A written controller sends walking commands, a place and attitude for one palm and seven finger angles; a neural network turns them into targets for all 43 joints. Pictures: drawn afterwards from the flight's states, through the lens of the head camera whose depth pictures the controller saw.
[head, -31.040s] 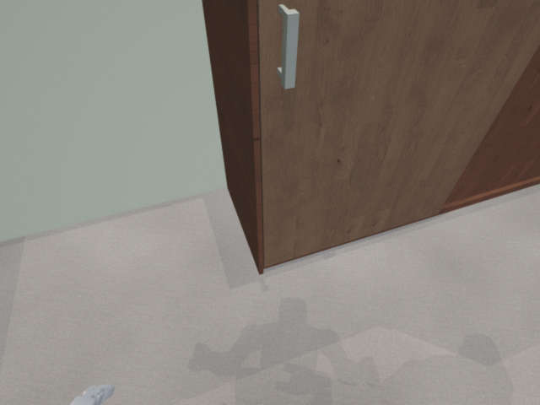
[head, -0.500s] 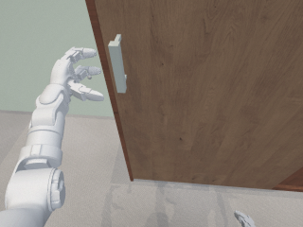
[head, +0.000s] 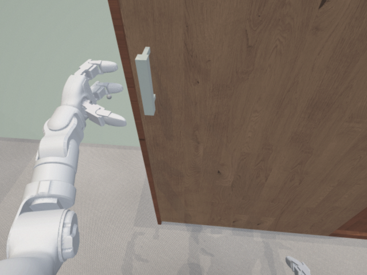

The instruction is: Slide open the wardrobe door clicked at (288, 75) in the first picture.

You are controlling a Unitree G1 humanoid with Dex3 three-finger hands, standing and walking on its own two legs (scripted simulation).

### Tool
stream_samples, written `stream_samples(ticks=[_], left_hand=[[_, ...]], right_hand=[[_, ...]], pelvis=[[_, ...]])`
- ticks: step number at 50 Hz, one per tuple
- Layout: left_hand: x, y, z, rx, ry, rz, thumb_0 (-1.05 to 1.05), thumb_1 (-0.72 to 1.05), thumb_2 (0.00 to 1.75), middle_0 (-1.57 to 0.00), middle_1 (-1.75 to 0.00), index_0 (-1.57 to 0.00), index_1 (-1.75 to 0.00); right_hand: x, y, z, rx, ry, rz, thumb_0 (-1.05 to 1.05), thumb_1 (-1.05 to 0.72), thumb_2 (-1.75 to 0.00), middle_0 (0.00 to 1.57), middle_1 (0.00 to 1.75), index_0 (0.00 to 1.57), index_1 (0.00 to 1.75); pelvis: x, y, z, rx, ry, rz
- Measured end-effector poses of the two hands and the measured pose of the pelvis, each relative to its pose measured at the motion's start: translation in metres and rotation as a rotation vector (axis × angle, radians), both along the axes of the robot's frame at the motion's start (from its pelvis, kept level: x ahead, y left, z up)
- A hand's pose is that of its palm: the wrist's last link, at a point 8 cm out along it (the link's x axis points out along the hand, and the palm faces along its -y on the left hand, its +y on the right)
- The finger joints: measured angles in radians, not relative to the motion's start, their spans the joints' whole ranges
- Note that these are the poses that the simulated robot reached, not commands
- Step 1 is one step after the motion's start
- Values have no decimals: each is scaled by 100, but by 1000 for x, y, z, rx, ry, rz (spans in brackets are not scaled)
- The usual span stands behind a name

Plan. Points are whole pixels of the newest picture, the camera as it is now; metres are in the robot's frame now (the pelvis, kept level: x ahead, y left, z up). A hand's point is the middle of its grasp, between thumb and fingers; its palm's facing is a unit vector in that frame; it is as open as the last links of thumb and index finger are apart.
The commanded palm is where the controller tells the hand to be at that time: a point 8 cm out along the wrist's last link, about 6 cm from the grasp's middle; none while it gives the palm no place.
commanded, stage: move the hooked fingers beside the handle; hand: left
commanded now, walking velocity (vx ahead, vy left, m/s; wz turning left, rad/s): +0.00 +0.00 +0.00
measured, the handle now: (148, 82) +0.50 +0.10 +0.18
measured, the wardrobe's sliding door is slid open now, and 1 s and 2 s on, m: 0.00 0.00 0.00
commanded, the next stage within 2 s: none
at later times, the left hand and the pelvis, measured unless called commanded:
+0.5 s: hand (120, 94) +0.44 +0.15 +0.19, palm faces -0.07 -1.00 -0.01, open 14.0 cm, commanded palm +0.41 +0.21 +0.18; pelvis -0.01 +0.00 +0.00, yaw +0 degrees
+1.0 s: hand (113, 102) +0.42 +0.16 +0.18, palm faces -0.05 -1.00 -0.02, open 14.0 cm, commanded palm +0.40 +0.21 +0.19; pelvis +0.00 +0.00 +0.00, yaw +1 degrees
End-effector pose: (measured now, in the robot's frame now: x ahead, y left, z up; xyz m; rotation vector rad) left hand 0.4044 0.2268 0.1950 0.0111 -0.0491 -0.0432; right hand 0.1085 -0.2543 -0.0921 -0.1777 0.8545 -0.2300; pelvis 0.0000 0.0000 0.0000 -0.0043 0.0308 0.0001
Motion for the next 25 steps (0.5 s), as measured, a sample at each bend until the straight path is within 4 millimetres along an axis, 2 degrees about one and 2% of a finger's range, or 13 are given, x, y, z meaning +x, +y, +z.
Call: stream_samples(ticks=[6, 11, 14, 20, 25], left_hand=[[-8, -10, -2, 4, 32, -27, -1, -50, 30, -30, -120, -30, -120], [-2, -19, -12, -19, 66, -16, -1, -51, 30, -30, -120, -30, -120], [4, -20, -10, -8, 43, 3, -2, -51, 30, -30, -120, -30, -120], [13, -20, 6, 8, -15, -2, -2, -50, 30, -30, -120, -30, -120], [16, -20, -3, 1, 50, -22, -1, -50, 30, -30, -120, -30, -120]], right_hand=[[10, 7, 1, 12, -33, 31, 1, -90, -90, 20, 30, 20, 30], [7, 11, 0, 8, -25, 46, 1, -90, -90, 20, 30, 20, 30], [-2, 11, -1, 7, -14, 38, 1, -90, -90, 21, 30, 20, 30], [-28, 6, -9, 11, 43, 0, 1, -90, -90, 21, 30, 20, 30], [-48, -1, -15, 9, 99, -33, 1, -90, -90, 21, 30, 20, 30]], pelvis=[[-6, 2, 0, -1, -8, 13], [-13, 1, -1, 0, -4, 18], [-15, 0, -1, 0, 2, 14], [-13, 1, -1, 1, 10, 3], [-10, 1, -1, 1, 15, -1]])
